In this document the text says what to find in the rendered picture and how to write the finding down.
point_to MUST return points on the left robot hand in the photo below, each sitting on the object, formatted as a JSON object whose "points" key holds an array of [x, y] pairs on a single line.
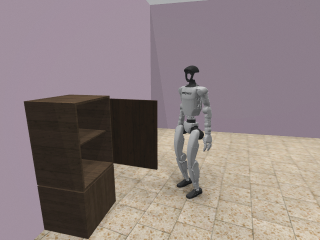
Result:
{"points": [[207, 140]]}

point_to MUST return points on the right robot forearm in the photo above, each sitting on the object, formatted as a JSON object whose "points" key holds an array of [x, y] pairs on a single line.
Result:
{"points": [[181, 117]]}

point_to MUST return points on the robot left foot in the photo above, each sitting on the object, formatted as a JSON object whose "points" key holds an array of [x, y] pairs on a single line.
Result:
{"points": [[194, 193]]}

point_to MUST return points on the left robot forearm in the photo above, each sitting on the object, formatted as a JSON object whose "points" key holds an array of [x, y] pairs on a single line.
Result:
{"points": [[207, 122]]}

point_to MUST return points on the robot right upper arm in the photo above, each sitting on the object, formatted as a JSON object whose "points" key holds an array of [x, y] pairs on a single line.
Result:
{"points": [[180, 92]]}

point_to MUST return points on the robot right shin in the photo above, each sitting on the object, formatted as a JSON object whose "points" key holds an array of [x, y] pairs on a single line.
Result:
{"points": [[183, 166]]}

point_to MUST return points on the robot left upper arm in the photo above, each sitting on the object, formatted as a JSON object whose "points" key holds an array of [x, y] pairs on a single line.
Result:
{"points": [[203, 93]]}

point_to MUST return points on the cupboard door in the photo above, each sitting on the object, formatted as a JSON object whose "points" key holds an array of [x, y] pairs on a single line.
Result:
{"points": [[134, 128]]}

